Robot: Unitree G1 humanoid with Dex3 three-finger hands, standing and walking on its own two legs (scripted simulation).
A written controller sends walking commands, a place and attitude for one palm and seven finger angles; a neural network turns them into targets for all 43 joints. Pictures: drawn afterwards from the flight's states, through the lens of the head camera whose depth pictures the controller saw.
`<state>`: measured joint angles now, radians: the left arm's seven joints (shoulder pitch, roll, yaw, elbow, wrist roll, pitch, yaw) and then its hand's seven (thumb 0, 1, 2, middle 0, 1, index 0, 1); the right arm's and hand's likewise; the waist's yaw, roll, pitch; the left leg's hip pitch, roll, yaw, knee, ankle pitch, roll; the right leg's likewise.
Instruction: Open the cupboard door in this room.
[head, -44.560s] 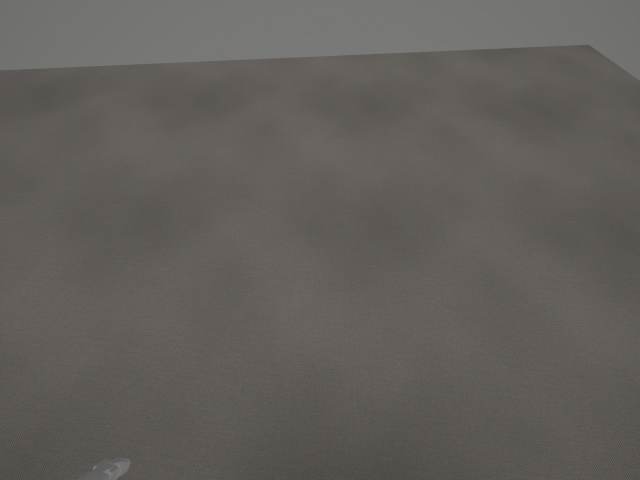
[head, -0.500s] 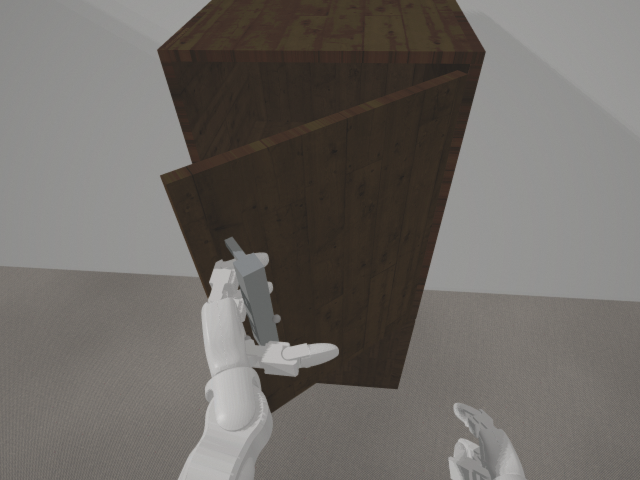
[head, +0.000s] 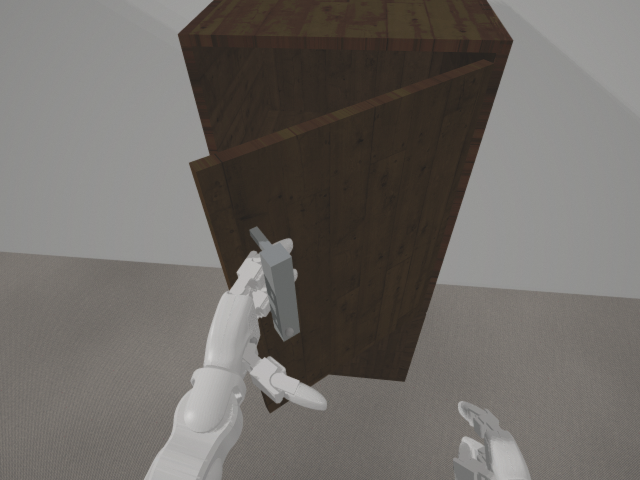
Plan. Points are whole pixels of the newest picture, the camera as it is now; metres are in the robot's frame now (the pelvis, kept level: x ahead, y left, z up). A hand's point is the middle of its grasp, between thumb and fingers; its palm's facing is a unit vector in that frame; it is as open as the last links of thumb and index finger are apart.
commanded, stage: slide the hand sideways off the handle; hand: left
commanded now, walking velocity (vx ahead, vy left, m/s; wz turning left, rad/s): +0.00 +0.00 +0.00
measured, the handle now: (273, 284) +0.32 +0.09 +0.10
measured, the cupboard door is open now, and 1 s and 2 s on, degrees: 40 41 41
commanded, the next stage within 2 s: draw the hand back to the body in 1.02 s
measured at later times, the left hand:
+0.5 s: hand (274, 354) +0.23 +0.07 +0.10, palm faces -0.06 -1.00 -0.01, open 16.1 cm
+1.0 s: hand (224, 393) +0.19 +0.12 +0.10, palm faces -0.02 -1.00 -0.05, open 16.3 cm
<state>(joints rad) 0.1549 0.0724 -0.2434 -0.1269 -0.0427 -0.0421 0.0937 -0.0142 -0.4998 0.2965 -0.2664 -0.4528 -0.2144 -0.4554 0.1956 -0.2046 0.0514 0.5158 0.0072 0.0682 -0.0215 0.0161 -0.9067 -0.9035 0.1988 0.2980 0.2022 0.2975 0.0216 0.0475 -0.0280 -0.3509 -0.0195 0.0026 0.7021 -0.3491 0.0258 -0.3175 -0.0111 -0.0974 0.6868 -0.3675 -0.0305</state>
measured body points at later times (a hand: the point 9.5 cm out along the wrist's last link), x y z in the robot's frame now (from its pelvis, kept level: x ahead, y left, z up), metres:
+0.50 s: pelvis +0.01 -0.01 +0.00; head +0.00 -0.03 +0.45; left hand +0.23 +0.13 +0.10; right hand +0.19 -0.22 -0.07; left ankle +0.01 +0.10 -0.72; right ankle +0.00 -0.10 -0.72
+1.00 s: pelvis +0.01 -0.02 -0.01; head +0.01 -0.04 +0.44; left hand +0.18 +0.17 +0.10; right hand +0.19 -0.25 -0.08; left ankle +0.01 +0.10 -0.72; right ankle +0.00 -0.10 -0.72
